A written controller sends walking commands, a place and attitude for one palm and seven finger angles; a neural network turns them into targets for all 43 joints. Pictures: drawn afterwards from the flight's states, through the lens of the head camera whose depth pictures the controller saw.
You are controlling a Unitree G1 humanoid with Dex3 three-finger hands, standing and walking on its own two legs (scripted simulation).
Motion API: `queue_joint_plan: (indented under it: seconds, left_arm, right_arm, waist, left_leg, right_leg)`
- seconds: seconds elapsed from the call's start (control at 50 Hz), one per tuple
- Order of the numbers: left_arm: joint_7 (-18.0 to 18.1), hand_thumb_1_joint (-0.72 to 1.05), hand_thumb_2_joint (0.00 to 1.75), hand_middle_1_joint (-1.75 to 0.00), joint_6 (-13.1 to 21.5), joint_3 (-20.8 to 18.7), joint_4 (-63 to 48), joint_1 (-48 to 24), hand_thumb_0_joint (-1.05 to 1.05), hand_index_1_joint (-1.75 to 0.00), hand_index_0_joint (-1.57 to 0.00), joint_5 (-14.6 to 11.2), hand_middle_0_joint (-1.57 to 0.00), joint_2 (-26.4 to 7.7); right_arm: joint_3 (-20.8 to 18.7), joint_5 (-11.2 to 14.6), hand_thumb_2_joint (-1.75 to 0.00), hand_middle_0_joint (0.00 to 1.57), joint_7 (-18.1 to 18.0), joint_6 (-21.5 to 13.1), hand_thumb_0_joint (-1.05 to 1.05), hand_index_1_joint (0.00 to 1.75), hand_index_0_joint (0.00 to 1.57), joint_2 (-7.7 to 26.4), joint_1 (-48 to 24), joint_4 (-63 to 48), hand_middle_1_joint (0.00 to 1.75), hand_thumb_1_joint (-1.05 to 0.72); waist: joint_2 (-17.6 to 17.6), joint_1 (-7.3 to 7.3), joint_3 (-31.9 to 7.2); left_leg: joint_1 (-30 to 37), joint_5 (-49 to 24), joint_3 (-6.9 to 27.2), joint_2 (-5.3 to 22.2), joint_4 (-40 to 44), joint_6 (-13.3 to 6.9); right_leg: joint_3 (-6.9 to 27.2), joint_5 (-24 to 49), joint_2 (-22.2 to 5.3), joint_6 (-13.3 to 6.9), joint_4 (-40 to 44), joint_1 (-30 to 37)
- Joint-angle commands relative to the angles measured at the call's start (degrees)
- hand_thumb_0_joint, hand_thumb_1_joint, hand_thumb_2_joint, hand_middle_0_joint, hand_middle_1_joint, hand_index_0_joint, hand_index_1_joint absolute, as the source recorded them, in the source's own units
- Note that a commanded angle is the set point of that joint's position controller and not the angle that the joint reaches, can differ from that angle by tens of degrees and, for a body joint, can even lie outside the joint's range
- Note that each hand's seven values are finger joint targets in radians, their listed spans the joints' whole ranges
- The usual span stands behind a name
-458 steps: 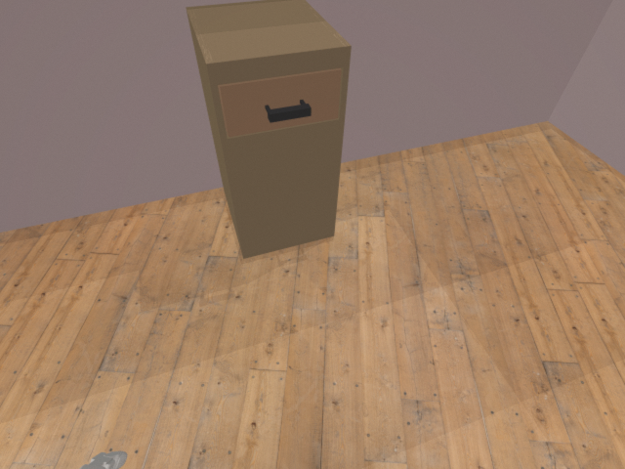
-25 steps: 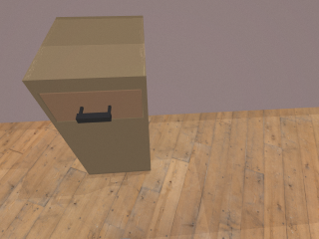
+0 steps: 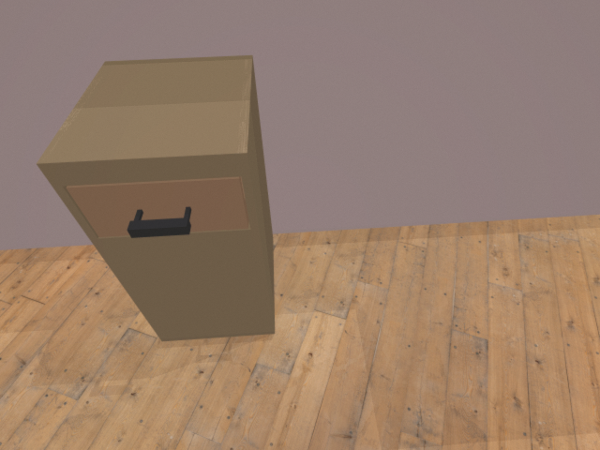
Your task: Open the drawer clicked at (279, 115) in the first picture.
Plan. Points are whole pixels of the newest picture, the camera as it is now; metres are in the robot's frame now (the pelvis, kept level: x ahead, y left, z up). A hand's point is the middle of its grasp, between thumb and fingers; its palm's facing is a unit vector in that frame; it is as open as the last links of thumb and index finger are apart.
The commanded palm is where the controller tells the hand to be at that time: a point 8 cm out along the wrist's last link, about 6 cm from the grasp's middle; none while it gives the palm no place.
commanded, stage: come to a stop and stand still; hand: left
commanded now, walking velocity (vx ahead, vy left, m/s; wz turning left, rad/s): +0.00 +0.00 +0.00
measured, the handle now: (161, 220) +0.58 +0.34 -0.11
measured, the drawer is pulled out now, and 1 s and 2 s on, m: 0.00 0.00 0.00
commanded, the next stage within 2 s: look again from close up in 0.06 s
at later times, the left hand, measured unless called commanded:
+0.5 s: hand out of the picture +0.01 +0.23 -0.18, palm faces +0.02 -0.98 -0.18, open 7.4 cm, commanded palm none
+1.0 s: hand out of the picture -0.01 +0.23 -0.18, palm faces +0.01 -0.99 -0.17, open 7.4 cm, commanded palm none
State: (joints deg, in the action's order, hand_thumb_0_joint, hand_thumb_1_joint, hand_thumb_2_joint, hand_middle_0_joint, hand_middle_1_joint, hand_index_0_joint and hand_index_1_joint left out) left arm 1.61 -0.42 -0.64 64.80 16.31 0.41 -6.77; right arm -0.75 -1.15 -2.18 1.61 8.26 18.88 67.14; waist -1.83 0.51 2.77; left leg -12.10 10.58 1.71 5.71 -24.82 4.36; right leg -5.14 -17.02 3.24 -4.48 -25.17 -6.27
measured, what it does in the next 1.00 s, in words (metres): shifts its weight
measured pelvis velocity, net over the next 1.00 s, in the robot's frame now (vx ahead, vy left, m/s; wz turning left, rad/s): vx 0.02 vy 0.07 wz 0.00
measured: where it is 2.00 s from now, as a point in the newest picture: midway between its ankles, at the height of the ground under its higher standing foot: outside the picture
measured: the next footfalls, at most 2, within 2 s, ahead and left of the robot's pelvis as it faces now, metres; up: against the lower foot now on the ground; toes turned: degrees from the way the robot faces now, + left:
left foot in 1.26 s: +0.17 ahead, +0.20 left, +0.00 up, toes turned +9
right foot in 1.64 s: +0.15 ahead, +0.00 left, +0.00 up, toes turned +6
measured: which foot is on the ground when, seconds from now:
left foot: down 0.00-1.00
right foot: down 0.00-1.00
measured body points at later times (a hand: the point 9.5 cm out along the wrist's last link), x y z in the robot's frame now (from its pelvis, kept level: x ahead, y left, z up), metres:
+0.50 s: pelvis +0.00 +0.06 +0.00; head -0.01 +0.07 +0.45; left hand +0.01 +0.28 -0.17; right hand +0.02 -0.16 -0.16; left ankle +0.01 +0.15 -0.74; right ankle -0.03 -0.06 -0.74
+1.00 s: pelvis +0.02 +0.07 -0.01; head +0.03 +0.07 +0.44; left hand -0.01 +0.28 -0.17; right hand -0.01 -0.15 -0.17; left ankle +0.01 +0.15 -0.74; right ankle -0.03 -0.06 -0.74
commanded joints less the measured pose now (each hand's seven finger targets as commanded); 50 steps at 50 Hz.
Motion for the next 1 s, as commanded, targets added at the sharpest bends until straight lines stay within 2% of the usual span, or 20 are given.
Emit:
queue_joint_plan:
  seconds: [0.0, 0.12, 0.14, 0.16, 0.18, 0.2, 0.22, 0.24, 0.28, 0.32, 0.34, 0.38, 0.5, 0.6, 0.76, 0.82, 0.88, 0.94, 0.96, 0.98]
  left_arm:
    - [0.43, 0.9, 0.9, -0.3, 1.21, -1.49, -1.82, 2.51, 0.0, -0.3, -0.2, -0.27, -0.2, -7.06]
    - [0.56, 0.9, 0.9, -0.3, 1.21, -1.35, -0.79, 4.12, 0.0, -0.3, -0.2, -0.19, -0.2, -5.64]
    - [2.88, 0.9, 0.9, -0.3, 3.93, -1.34, 0.59, 11.93, 0.0, -0.3, -0.2, 0.97, -0.2, -7.47]
    - [2.81, 0.9, 0.9, -0.3, 4.62, -1.22, -1.61, 10.94, 0.0, -0.3, -0.2, 1.14, -0.2, -8.93]
    - [2.46, 0.9, 0.9, -0.3, 4.51, -1.1, -2.43, 8.9, 0.0, -0.3, -0.2, 0.86, -0.2, -8.03]
    - [2.27, 0.9, 0.9, -0.3, 4.47, -1.02, -2.76, 8.48, 0.0, -0.3, -0.2, 1.03, -0.2, -8.28]
    - [2.07, 0.9, 0.9, -0.3, 4.34, -1.28, -4.14, 6.61, 0.0, -0.3, -0.2, 1.1, -0.2, -8.29]
    - [2.06, 0.9, 0.9, -0.3, 4.09, -1.31, -5.05, 6.16, 0.0, -0.3, -0.2, 1.34, -0.2, -8.25]
    - [2.01, 0.9, 0.9, -0.3, 3.21, -0.59, -5.38, 5.04, 0.0, -0.3, -0.2, 0.82, -0.2, -6.66]
    - [1.73, 0.9, 0.9, -0.3, 1.94, -0.2, -5.23, 6.0, 0.0, -0.3, -0.2, 0.51, -0.2, -4.03]
    - [1.76, 0.9, 0.9, -0.3, 1.53, -0.25, -5.25, 6.84, 0.0, -0.3, -0.2, 0.57, -0.2, -3.51]
    - [1.42, 0.9, 0.9, -0.3, 1.12, 0.1, -4.56, 6.4, 0.0, -0.3, -0.2, 0.8, -0.2, -4.42]
    - [0.62, 0.9, 0.9, -0.3, 0.88, 0.47, -4.39, 6.21, 0.0, -0.3, -0.2, 0.99, -0.2, -5.47]
    - [0.39, 0.9, 0.9, -0.3, 1.06, 0.42, -4.36, 5.62, 0.0, -0.3, -0.2, 0.88, -0.2, -6.28]
    - [0.47, 0.9, 0.9, -0.3, 1.25, 0.6, -3.0, 5.8, 0.0, -0.3, -0.2, 0.63, -0.2, -6.49]
    - [0.21, 0.9, 0.9, -0.3, 1.07, 0.25, -2.98, 6.01, 0.0, -0.3, -0.2, 1.12, -0.2, -6.72]
    - [-0.27, 0.9, 0.9, -0.3, 1.04, -0.06, -3.7, 6.13, 0.0, -0.3, -0.2, 1.59, -0.2, -6.24]
    - [-0.54, 0.9, 0.9, -0.3, 1.58, -0.62, -3.56, 8.36, 0.0, -0.3, -0.2, 1.59, -0.2, -6.48]
    - [-0.52, 0.9, 0.9, -0.3, 1.9, -0.91, -3.25, 10.12, 0.0, -0.3, -0.2, 1.55, -0.2, -7.02]
    - [-0.35, 0.9, 0.9, -0.3, 2.24, -1.39, -2.94, 11.87, 0.0, -0.3, -0.2, 1.53, -0.2, -8.17]
  right_arm:
    - [-0.35, 0.28, -0.9, 0.2, -0.24, -1.12, 0.0, 0.3, 0.2, 3.29, 2.0, -1.87, 0.3, -0.9]
    - [-0.23, 0.43, -0.9, 0.2, -0.44, -1.38, 0.0, 0.3, 0.2, 2.73, 2.99, -1.57, 0.3, -0.9]
    - [-0.07, 0.63, -0.9, 0.2, 0.25, -2.91, 0.0, 0.3, 0.2, 3.5, -6.44, -6.36, 0.3, -0.9]
    - [-0.46, 0.54, -0.9, 0.2, 0.32, -2.14, 0.0, 0.3, 0.2, 1.88, -1.11, -8.6, 0.3, -0.9]
    - [-0.7, 0.6, -0.9, 0.2, 0.35, -1.76, 0.0, 0.3, 0.2, 1.44, -0.01, -7.9, 0.3, -0.9]
    - [-0.34, 1.04, -0.9, 0.2, 0.74, -1.93, 0.0, 0.3, 0.2, 0.29, 0.13, -7.93, 0.3, -0.9]
    - [-0.27, 0.99, -0.9, 0.2, 1.0, -2.1, 0.0, 0.3, 0.2, 0.69, 0.85, -8.93, 0.3, -0.9]
    - [-0.24, 1.03, -0.9, 0.2, 0.96, -2.61, 0.0, 0.3, 0.2, 0.42, 1.51, -9.36, 0.3, -0.9]
    - [-0.15, 0.92, -0.9, 0.2, 0.61, -3.16, 0.0, 0.3, 0.2, 1.52, 3.73, -7.95, 0.3, -0.9]
    - [-0.5, 0.34, -0.9, 0.2, 0.43, -3.74, 0.0, 0.3, 0.2, 4.8, 4.07, -8.1, 0.3, -0.9]
    - [-0.34, 0.02, -0.9, 0.2, 0.22, -3.4, 0.0, 0.3, 0.2, 5.78, 2.81, -8.48, 0.3, -0.9]
    - [-0.03, 0.09, -0.9, 0.2, 0.2, -3.3, 0.0, 0.3, 0.2, 5.26, 1.25, -8.43, 0.3, -0.9]
    - [-0.06, 0.22, -0.9, 0.2, 0.26, -3.36, 0.0, 0.3, 0.2, 7.09, 0.6, -9.31, 0.3, -0.9]
    - [0.07, 0.31, -0.9, 0.2, 0.26, -3.72, 0.0, 0.3, 0.2, 7.48, 1.05, -8.62, 0.3, -0.9]
    - [0.47, 0.53, -0.9, 0.2, 0.21, -3.92, 0.0, 0.3, 0.2, 6.79, 1.7, -6.27, 0.3, -0.9]
    - [0.15, 0.34, -0.9, 0.2, 0.52, -3.22, 0.0, 0.3, 0.2, 7.61, 2.56, -5.59, 0.3, -0.9]
    - [-0.44, 0.15, -0.9, 0.2, 0.78, -2.7, 0.0, 0.3, 0.2, 8.2, 2.05, -6.09, 0.3, -0.9]
    - [-0.61, 0.14, -0.9, 0.2, 1.06, -2.73, 0.0, 0.3, 0.2, 7.35, 0.88, -7.28, 0.3, -0.9]
    - [-0.57, 0.16, -0.9, 0.2, 1.2, -2.92, 0.0, 0.3, 0.2, 6.72, 0.02, -7.88, 0.3, -0.9]
    - [-0.4, 0.28, -0.9, 0.2, 1.37, -3.15, 0.0, 0.3, 0.2, 5.65, -1.05, -8.81, 0.3, -0.9]
  waist:
    - [3.17, -0.12, 2.89]
    - [2.58, -0.12, 4.36]
    - [9.65, -4.95, 5.76]
    - [5.99, 0.39, 1.01]
    - [1.3, 0.84, -0.9]
    - [4.63, 0.99, -2.9]
    - [3.07, 0.94, -5.69]
    - [7.32, 0.96, -6.86]
    - [8.27, 1.67, -5.36]
    - [-2.09, 0.04, -1.46]
    - [-2.15, -0.83, 1.91]
    - [-6.42, -1.23, 5.06]
    - [-0.36, -1.38, 4.37]
    - [0.2, -1.11, 0.63]
    - [1.69, -0.92, 0.26]
    - [0.38, -0.62, 0.58]
    - [-1.87, -0.99, 4.68]
    - [0.56, -2.0, 5.68]
    - [2.63, -2.79, 5.49]
    - [8.12, -3.52, 5.52]
  left_leg:
    - [1.98, -4.18, -1.57, -0.07, 0.68, -2.95]
    - [2.35, -4.88, -1.36, 0.16, 1.32, -3.05]
    - [-10.1, 5.19, -5.02, -2.68, -16.12, -1.78]
    - [-9.76, 9.2, 0.25, -2.53, -20.38, -4.14]
    - [-9.26, 9.16, -1.1, -2.28, -21.89, -4.75]
    - [-9.02, 10.25, -2.29, -1.72, -20.06, -4.51]
    - [-7.25, 10.45, -3.31, -2.5, -16.78, -4.58]
    - [-6.05, 10.01, -4.11, -3.42, -12.03, -4.55]
    - [0.51, 1.37, -3.11, -3.05, -2.42, -4.81]
    - [-0.47, -8.28, 3.34, 2.83, -0.03, -7.47]
    - [-3.82, -5.13, 4.13, 4.17, 1.16, -8.74]
    - [-6.91, 0.75, 6.04, 2.93, 5.4, -8.98]
    - [-6.14, 9.9, 6.73, 2.22, 9.58, -8.97]
    - [-2.4, 4.89, 5.76, 1.88, 8.98, -8.77]
    - [-0.49, -2.62, 3.52, 0.9, 6.82, -8.39]
    - [-1.83, 11.78, 5.68, 1.3, 8.26, -9.56]
    - [-6.45, 23.33, 9.6, 2.48, 10.52, -11.41]
    - [-11.9, 24.23, 8.61, 0.68, 6.85, -11.57]
    - [-14.84, 22.47, 6.31, -1.28, 2.79, -10.83]
    - [-19.54, 18.58, 2.0, -4.76, -4.54, -9.51]
  right_leg:
    - [9.27, 5.09, -10.37, 2.03, 11.27, -6.3]
    - [8.04, 4.66, -9.52, 1.97, 10.92, -7.01]
    - [16.89, 53.7, -14.79, 9.45, 7.93, -2.7]
    - [14.29, 62.93, -18.58, 8.33, 4.08, -0.37]
    - [11.15, 59.58, -17.15, 5.14, 3.02, 0.11]
    - [9.63, 52.72, -15.7, 0.57, 2.89, 1.22]
    - [8.35, 47.7, -15.07, -1.44, 1.83, 2.79]
    - [7.75, 44.55, -13.87, -2.15, 0.4, 3.53]
    - [7.08, 27.32, -11.54, -0.66, -1.94, -2.08]
    - [5.76, 5.71, -7.12, 2.07, -1.98, -7.43]
    - [5.36, 0.22, -6.03, 2.24, -0.27, -8.17]
    - [4.34, -1.02, -5.69, 2.44, -1.26, -7.23]
    - [4.58, 0.41, -6.45, 2.81, -0.57, -7.19]
    - [5.05, 2.38, -7.23, 2.96, 0.1, -6.43]
    - [5.53, 5.37, -8.36, 3.2, 1.22, -5.36]
    - [3.12, -4.09, -7.32, 2.83, -1.97, -6.42]
    - [1.95, -8.99, -6.27, 2.42, -4.76, -9.24]
    - [4.52, -11.57, -7.72, 1.49, -2.74, -6.33]
    - [7.16, -13.23, -9.74, 0.66, -0.41, -3.83]
    - [12.88, -14.56, -13.28, -1.2, 3.48, 0.06]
